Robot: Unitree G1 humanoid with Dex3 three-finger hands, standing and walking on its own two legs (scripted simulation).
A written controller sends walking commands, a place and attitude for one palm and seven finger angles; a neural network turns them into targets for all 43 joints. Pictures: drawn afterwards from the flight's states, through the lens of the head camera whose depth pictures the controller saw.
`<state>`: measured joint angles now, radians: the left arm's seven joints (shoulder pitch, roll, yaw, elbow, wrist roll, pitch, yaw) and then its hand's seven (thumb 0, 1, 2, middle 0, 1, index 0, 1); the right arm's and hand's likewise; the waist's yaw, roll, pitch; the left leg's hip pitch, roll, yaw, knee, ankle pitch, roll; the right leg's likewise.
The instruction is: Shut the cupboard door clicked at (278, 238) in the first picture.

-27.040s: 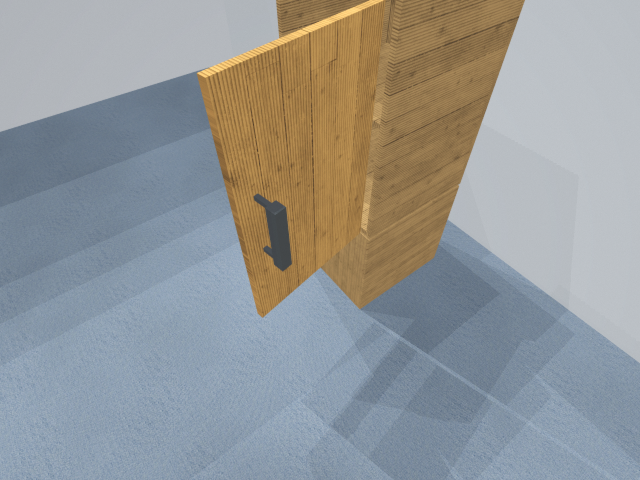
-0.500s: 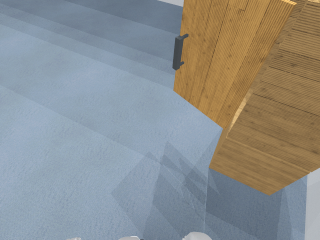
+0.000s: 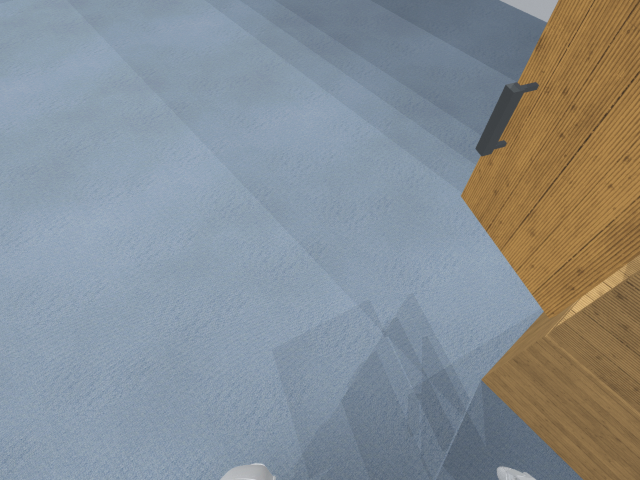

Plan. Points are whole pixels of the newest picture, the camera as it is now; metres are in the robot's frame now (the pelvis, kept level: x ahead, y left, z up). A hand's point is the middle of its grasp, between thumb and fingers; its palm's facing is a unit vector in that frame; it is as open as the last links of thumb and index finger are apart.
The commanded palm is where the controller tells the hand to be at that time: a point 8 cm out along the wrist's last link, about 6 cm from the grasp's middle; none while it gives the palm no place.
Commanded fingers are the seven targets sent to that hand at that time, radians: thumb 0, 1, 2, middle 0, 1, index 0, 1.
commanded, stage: walk to a spot facing it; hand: left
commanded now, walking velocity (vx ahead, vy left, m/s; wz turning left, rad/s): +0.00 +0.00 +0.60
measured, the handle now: (506, 119) +0.76 -0.34 -0.04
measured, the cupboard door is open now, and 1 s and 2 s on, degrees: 70 70 70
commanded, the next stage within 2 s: turn to face it in 2.00 s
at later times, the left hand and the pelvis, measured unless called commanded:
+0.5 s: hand out of the picture +0.05 +0.17 -0.14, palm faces +0.30 -0.92 -0.26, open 7.4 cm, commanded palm none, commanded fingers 0.00 0.90 0.90 -0.20 -0.30 -0.20 -0.30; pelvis +0.03 -0.04 +0.01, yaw +18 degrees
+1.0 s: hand out of the picture +0.10 +0.22 -0.13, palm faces +0.55 -0.78 -0.29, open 7.4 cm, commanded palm none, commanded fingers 0.00 0.90 0.90 -0.20 -0.30 -0.20 -0.30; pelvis +0.12 -0.02 +0.00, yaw +36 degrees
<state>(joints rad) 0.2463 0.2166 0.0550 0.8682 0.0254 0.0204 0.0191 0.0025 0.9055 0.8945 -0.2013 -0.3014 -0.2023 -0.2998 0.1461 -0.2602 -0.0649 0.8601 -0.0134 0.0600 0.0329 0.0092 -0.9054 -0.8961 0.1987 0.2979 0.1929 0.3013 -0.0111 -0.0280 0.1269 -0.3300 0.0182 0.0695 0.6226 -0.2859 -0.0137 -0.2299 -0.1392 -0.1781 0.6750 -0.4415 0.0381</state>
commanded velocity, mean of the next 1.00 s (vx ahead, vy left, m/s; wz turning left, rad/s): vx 0.13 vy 0.00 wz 0.60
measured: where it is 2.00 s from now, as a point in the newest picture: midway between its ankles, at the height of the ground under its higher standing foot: (243, 387)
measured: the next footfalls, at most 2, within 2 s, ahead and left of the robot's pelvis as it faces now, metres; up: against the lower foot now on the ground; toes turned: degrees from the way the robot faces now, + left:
right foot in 0.28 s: +0.09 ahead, -0.14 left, +0.00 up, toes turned +6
left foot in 0.60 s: +0.03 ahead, +0.10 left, +0.00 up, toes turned +27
